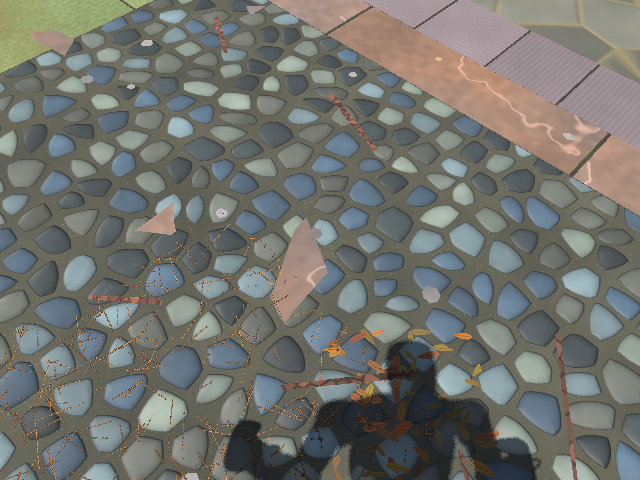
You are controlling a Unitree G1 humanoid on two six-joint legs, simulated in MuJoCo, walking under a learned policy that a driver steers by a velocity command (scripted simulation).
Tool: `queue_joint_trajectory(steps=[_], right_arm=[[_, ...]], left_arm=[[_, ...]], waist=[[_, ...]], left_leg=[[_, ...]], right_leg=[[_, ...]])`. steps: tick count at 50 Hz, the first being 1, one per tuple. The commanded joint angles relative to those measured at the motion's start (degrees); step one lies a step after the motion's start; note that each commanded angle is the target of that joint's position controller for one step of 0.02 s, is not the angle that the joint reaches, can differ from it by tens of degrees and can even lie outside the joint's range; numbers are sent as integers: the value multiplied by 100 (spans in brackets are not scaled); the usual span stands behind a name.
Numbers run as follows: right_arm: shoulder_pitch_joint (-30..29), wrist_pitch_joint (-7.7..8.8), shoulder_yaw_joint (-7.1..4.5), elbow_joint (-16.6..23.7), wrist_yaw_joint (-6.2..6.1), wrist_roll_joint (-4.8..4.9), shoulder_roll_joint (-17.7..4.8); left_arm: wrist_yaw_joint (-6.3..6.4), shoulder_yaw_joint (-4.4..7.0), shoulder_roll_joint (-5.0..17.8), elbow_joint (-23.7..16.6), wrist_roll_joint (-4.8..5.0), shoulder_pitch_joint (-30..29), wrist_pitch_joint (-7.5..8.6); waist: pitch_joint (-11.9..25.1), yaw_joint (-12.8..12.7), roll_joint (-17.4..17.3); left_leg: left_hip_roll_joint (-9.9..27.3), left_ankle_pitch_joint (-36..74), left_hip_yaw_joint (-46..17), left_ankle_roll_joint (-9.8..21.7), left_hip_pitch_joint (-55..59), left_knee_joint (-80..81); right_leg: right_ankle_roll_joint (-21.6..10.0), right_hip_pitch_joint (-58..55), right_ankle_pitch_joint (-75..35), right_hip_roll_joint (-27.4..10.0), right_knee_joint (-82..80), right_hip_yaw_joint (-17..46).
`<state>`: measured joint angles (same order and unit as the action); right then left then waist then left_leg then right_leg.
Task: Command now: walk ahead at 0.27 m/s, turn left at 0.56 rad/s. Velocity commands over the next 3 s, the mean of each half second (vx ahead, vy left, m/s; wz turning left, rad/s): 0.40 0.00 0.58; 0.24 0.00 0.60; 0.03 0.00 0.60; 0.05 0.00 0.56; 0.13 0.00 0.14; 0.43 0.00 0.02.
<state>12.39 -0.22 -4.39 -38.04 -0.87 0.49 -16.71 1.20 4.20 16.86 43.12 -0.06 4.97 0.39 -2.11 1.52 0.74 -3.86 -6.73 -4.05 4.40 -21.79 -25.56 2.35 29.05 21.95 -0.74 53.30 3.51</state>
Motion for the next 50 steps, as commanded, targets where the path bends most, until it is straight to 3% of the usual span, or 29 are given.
queue_joint_trajectory(steps=[1, 6, 8, 9, 10, 11, 12, 13, 14, 16, 18, 22, 26, 28, 30, 31, 32, 33, 34, 35, 36, 37, 38, 39, 40, 42, 46, 50], right_arm=[[-114, 98, -279, 453, -111, 20, -999], [-24, 31, -277, 482, -65, 53, -1017], [-187, -13, -227, 531, -58, 73, -895], [-247, -19, -175, 566, -58, 64, -729], [-312, -6, -63, 630, -56, 60, -329], [-304, 68, -6, 878, -40, 115, -130], [-370, 146, -77, 951, -12, 99, -527], [-272, 159, -153, 824, 20, 75, -766], [-131, 152, -183, 679, 40, 40, -777], [-233, 188, -163, 662, 104, 31, -621], [-351, 205, -108, 714, 142, 72, -414], [-746, 194, -42, 880, 204, 91, -270], [-1380, 236, 69, 1061, 374, 102, -67], [-1552, 249, 83, 1129, 458, 125, -59], [-1400, 257, -2, 1143, 510, 64, -230], [-1003, 252, -93, 1058, 509, 21, -402], [-109, 245, -246, 828, 485, 20, -685], [726, 187, -409, 623, 362, 24, -991], [937, 103, -424, 516, 175, 40, -1451], [759, 191, -386, 844, 212, -104, -1649], [712, 189, -313, 843, 238, -114, -1217], [368, 218, -244, 772, 243, -33, -1020], [96, 229, -217, 749, 221, 54, -903], [-133, 217, -203, 766, 190, 59, -853], [-285, 193, -194, 783, 174, -24, -874], [-445, 197, -211, 707, 150, -82, -896], [-498, 73, -251, 583, 18, -13, -1016], [-491, -110, -247, 548, -58, 22, -1008]], left_arm=[[-33, 90, 384, -327, 2, -12, 187], [-138, 111, 462, -330, 101, 24, 394], [-156, 141, 440, -191, 126, 434, 481], [-133, 194, 541, -65, 116, 806, 502], [-79, 279, 875, 63, 43, 1451, 509], [-94, 354, 1364, 102, -145, 1684, 487], [-109, 360, 1296, 19, -170, 1315, 524], [-71, 261, 910, -81, -49, 1032, 532], [-45, 198, 719, -119, 8, 916, 523], [-1, 138, 620, -76, -21, 982, 515], [6, 123, 605, -3, -80, 1198, 545], [-7, 115, 673, 125, -82, 1417, 508], [-7, 134, 853, 287, -1, 1666, 445], [-23, 154, 948, 374, 62, 1772, 395], [5, 195, 1123, 381, 108, 1672, 310], [49, 230, 1241, 377, 140, 1667, 272], [86, 231, 1260, 340, 162, 1586, 258], [91, 199, 1188, 233, 172, 1503, 320], [12, -27, 353, -4, -229, 1790, 403], [-77, -135, 504, -185, -109, 2161, 528], [-92, 27, 1055, -197, 51, 1442, 568], [-57, -10, 975, -392, 124, 1048, 562], [24, -20, 863, -313, 33, 1032, 526], [71, 8, 905, -324, -26, 1077, 454], [70, 25, 927, -320, -27, 1150, 367], [85, -19, 729, -305, -63, 1296, 253], [106, -98, 535, -448, -125, 903, 161], [42, -101, 567, -661, -48, 342, 98]], waist=[[828, -61, -880], [639, -61, -990], [560, -366, -887], [558, -551, -731], [703, -741, -10], [493, -614, 1123], [15, -439, 1181], [-174, -368, 958], [-155, -317, 798], [-167, -381, 659], [-99, -460, 564], [-194, -608, 526], [-450, -833, 484], [-543, -829, 452], [-327, -570, 602], [18, -307, 753], [522, 190, 732], [943, 676, 515], [1578, 227, -1139], [3128, 114, -1677], [2986, 520, -655], [2082, 342, -502], [1442, 90, 31], [1149, -97, -9], [974, -270, -113], [914, -444, -279], [1060, -386, -444], [988, -217, -688]], left_leg=[[1232, -2006, -1859, 887, 706, 1231], [1170, -2548, -2253, 838, 336, 1074], [953, -2802, -2254, 652, -136, 803], [730, -2901, -2086, 443, -605, 408], [268, -2967, -1431, 68, -1411, -1054], [-345, -2713, -563, -90, -2690, -2402], [234, -2279, -647, -142, -3186, -3228], [363, -1811, -639, -210, -3309, -3524], [428, -1445, -558, -302, -3221, -3668], [577, -787, -428, -423, -3067, -3853], [627, -288, -263, -514, -2937, -3935], [726, 328, -28, -623, -2751, -3080], [756, 631, 460, -515, -2254, -1849], [692, 364, 668, -350, -2054, -1421], [333, -43, 1021, -129, -1299, -1076], [68, -203, 1170, 3, -655, -1001], [-123, 200, 1126, 212, 530, -646], [-37, 1018, 756, 453, 2028, -245], [1408, 3537, -1057, 877, 3941, -826], [2846, 3384, -3923, 2284, 5013, -273], [2412, 3382, -3082, 1954, 4523, -50], [2084, 3385, -2246, 1695, 3720, -6], [1751, 3158, -1806, 1434, 2778, 152], [1612, 3053, -1620, 1375, 2057, 324], [1504, 3001, -1472, 1353, 1421, 513], [1404, 3303, -1257, 1364, 721, 594], [1116, 2915, -1105, 1139, 341, 451], [947, 1195, -1489, 864, 212, 374]], right_leg=[[67, -133, -272, 86, -860, -12], [-56, -811, -336, 252, -1850, -84], [-202, -1676, -830, 237, -2670, -158], [-305, -2334, -837, 18, -2978, -55], [-590, -3142, 3, -995, -3460, 986], [-1180, -3414, 1696, -2060, -4165, 3003], [-1506, -2986, 2318, -2370, -4331, 3507], [-1384, -2929, 2067, -2096, -4315, 2948], [-1171, -2952, 1461, -1805, -4293, 2345], [-980, -2843, 204, -1526, -4366, 1411], [-973, -2766, -703, -1368, -4407, 712], [-1008, -2790, -1762, -1284, -4434, -147], [-972, -2864, -2135, -1369, -4457, -700], [-942, -3102, -2593, -1471, -4339, -881], [-794, -3253, -5174, -1439, -3597, -1208], [-704, -3294, -6478, -1416, -2914, -1308], [-566, -3006, -6830, -1325, -1883, -1393], [-306, -2055, -6001, -1079, -573, -1473], [-34, -95, 340, -449, 1433, -1325], [125, 971, 1932, 294, 3172, -135], [72, 1077, 1303, -76, 3223, 408], [26, 1267, 839, -236, 2847, 239], [78, 1180, 513, -410, 2426, 159], [125, 912, 306, -486, 2106, 175], [143, 539, 210, -492, 1936, 170], [256, 181, 135, -410, 1381, 57], [370, -64, -560, -156, 204, 23], [331, -384, -969, 78, -734, 119]])
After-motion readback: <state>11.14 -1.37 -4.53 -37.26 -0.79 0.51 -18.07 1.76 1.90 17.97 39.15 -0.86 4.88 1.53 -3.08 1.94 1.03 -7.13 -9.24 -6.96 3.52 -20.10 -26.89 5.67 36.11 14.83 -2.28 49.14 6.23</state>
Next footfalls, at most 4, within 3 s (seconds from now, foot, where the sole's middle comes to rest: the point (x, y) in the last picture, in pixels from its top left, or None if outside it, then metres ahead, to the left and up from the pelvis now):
0.20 right None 0.13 -0.15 -0.78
0.66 left None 0.35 0.19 -0.78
1.12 right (287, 434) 0.53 0.05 -0.78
1.52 left None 0.30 0.19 -0.78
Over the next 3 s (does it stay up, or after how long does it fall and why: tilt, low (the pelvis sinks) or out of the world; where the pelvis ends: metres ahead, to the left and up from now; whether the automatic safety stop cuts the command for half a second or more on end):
stays up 0.48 0.40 -0.01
